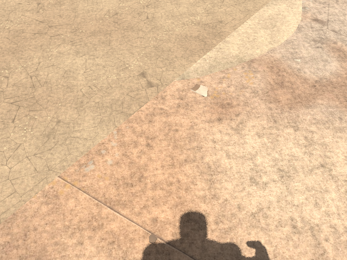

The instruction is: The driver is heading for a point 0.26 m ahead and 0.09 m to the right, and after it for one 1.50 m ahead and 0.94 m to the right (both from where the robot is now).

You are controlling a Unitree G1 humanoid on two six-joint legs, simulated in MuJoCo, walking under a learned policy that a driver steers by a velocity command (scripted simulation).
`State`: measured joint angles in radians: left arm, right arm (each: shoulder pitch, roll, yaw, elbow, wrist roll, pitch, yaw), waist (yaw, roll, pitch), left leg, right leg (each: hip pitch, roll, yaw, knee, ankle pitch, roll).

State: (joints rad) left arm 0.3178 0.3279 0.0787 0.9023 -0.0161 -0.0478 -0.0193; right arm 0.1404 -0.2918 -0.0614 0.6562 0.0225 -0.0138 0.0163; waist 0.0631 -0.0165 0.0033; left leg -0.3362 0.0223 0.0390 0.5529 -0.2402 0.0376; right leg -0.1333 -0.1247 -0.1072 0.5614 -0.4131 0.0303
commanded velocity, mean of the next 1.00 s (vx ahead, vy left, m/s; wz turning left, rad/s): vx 0.48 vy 0.00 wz -0.38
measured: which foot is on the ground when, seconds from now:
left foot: down 0.00-0.48, up 0.50-0.92, down 0.94-1.00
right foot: up 0.00-0.46, down 0.48-0.94, up 0.96-1.00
